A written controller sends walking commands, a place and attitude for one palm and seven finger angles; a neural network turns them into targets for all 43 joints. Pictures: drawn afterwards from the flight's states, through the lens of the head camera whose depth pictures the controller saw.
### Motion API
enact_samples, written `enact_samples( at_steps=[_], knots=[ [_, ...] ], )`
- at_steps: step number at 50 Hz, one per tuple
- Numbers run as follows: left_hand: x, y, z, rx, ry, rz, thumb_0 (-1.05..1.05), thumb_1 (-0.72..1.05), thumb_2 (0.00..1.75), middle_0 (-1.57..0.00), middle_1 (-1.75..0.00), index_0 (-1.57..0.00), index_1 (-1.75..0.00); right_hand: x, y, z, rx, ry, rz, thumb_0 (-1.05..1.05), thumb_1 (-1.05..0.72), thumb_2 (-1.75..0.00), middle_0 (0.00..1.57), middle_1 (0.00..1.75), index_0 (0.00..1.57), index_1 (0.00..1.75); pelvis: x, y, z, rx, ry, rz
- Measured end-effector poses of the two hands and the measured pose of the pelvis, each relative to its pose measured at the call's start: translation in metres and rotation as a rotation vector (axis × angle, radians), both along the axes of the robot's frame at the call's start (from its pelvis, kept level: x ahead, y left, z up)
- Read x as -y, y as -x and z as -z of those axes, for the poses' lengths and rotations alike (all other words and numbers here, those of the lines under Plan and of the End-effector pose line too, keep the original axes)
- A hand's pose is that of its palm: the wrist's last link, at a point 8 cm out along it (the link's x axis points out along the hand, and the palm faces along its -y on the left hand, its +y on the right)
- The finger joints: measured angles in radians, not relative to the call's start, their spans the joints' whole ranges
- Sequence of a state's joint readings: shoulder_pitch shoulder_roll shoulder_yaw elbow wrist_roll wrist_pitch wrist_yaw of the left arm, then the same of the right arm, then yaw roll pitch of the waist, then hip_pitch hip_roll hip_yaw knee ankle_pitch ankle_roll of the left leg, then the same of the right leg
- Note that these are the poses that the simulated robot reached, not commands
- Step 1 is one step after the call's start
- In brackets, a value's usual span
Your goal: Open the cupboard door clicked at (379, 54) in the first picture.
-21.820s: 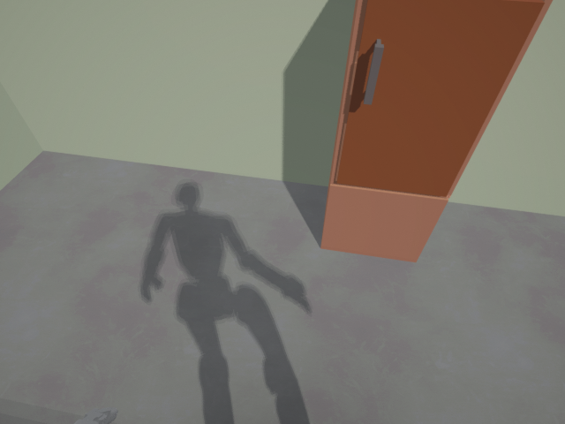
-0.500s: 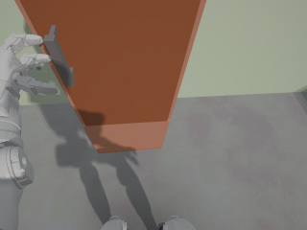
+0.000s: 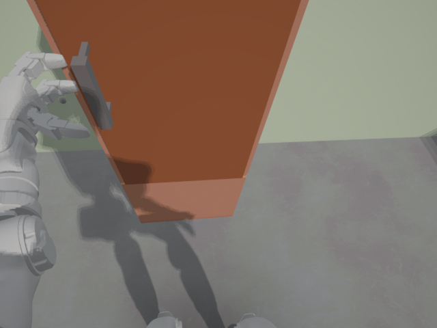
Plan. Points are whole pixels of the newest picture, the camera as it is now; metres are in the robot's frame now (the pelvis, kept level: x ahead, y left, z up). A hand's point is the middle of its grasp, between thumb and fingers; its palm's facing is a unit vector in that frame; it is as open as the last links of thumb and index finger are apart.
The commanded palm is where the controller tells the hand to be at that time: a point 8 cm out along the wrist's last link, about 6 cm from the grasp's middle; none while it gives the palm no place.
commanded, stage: move the hooked fingers beside the handle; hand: left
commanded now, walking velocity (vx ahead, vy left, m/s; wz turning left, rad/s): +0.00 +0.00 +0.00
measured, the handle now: (96, 89) +0.51 +0.20 +0.11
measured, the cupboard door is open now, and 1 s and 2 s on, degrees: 0 0 0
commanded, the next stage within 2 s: slide the fingers in behind the handle in 0.32 s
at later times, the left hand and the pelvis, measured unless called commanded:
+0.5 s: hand (64, 102) +0.48 +0.24 +0.12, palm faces +0.05 -1.00 +0.02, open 13.9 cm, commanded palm +0.45 +0.28 +0.11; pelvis +0.00 +0.00 +0.00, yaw +1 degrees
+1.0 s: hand (68, 105) +0.47 +0.24 +0.11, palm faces +0.09 -1.00 +0.01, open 14.5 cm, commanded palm +0.45 +0.25 +0.11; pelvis +0.00 +0.00 +0.00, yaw +2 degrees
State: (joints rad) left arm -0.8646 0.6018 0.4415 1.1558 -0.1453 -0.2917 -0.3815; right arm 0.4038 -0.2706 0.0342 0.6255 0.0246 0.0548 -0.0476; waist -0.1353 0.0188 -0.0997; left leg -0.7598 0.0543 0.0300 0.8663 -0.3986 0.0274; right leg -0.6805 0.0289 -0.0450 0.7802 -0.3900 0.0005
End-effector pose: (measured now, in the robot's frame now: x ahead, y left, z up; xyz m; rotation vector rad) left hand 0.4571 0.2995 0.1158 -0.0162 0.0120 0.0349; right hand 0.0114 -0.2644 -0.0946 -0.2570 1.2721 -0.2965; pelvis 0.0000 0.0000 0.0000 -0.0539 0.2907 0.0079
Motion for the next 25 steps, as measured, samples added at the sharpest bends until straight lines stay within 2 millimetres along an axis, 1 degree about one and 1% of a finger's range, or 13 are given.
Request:
enact_samples(
  at_steps=[6, 11, 16, 20, 25],
  knots=[
    [-0.004, 0.002, 0.003, -0.016, -0.009, -0.003, -0.01, -0.5, 0.3, -0.3, -1.2, -0.31, -1.21, -0.003, -0.009, 0.0, 0.021, -0.003, -0.008, 0.0, -0.9, -0.89, 0.21, 0.3, 0.21, 0.3, -0.002, -0.001, 0.0, 0.003, 0.0, -0.001],
    [-0.006, 0.005, 0.003, -0.008, -0.003, -0.006, -0.01, -0.5, 0.3, -0.3, -1.2, -0.3, -1.2, -0.003, -0.011, 0.0, 0.018, 0.0, -0.019, 0.0, -0.9, -0.89, 0.21, 0.3, 0.21, 0.3, -0.003, 0.0, 0.0, 0.007, 0.001, -0.005],
    [-0.005, 0.003, 0.006, -0.016, -0.007, 0.0, -0.01, -0.5, 0.3, -0.3, -1.2, -0.3, -1.2, -0.001, -0.008, 0.0, 0.004, 0.012, -0.026, 0.0, -0.9, -0.89, 0.21, 0.3, 0.21, 0.3, -0.003, 0.003, 0.002, 0.002, 0.004, -0.013],
    [0.001, 0.002, 0.002, 0.015, -0.015, 0.008, -0.01, -0.5, 0.3, -0.3, -1.2, -0.3, -1.2, 0.001, -0.003, 0.0, -0.005, 0.015, -0.02, 0.0, -0.91, -0.89, 0.21, 0.3, 0.21, 0.3, -0.003, 0.003, 0.002, -0.001, 0.004, -0.011],
    [0.003, 0.003, 0.001, -0.001, -0.001, -0.011, -0.01, -0.5, 0.3, -0.29, -1.2, -0.3, -1.2, 0.0, 0.003, 0.002, -0.015, 0.005, -0.012, 0.0, -0.91, -0.89, 0.21, 0.3, 0.21, 0.3, -0.002, 0.004, 0.002, 0.005, 0.002, -0.012]
  ],
)
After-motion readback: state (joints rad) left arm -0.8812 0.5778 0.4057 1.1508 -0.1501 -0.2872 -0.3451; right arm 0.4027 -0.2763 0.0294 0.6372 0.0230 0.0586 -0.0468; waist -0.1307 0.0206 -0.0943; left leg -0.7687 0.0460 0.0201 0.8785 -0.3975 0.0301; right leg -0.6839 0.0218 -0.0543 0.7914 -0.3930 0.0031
